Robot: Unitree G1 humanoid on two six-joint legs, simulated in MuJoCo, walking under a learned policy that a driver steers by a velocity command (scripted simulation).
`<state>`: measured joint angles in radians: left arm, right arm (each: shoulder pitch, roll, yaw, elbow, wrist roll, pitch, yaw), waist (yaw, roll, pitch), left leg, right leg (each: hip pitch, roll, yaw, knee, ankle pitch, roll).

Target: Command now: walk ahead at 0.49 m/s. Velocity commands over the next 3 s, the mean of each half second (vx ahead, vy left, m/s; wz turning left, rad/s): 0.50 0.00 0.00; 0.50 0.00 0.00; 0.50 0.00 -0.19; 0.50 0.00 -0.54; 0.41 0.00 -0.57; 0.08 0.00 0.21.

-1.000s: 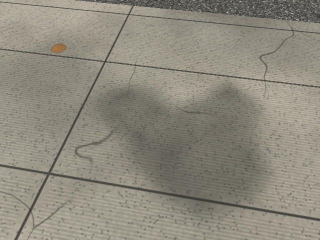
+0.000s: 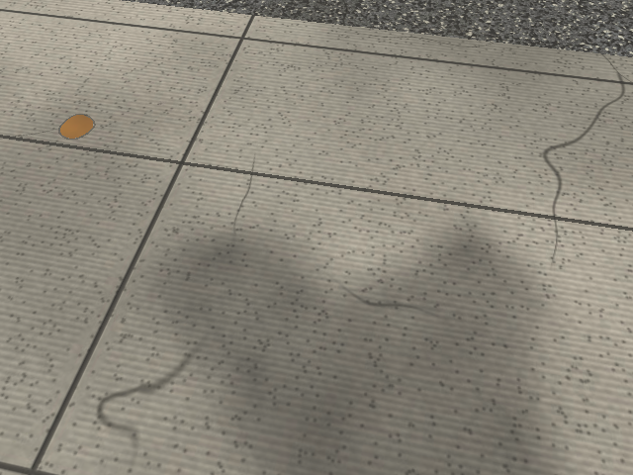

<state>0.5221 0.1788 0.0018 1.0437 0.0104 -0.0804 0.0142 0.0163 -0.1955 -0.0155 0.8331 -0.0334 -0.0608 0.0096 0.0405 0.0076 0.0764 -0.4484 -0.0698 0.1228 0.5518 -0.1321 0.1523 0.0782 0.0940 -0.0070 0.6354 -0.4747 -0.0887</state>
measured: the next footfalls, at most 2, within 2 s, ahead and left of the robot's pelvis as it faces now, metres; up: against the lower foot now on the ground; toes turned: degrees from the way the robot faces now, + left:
right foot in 0.54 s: +0.46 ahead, -0.11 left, +0.00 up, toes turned -3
left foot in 1.12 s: +0.76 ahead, +0.07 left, +0.00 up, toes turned +5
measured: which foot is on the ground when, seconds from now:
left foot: down 0.00-0.54, up 0.56-1.00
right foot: up 0.00-0.52, down 0.54-1.00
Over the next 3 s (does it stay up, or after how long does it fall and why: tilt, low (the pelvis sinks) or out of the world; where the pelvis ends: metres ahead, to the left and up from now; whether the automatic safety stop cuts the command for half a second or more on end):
stays up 1.31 -0.18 0.02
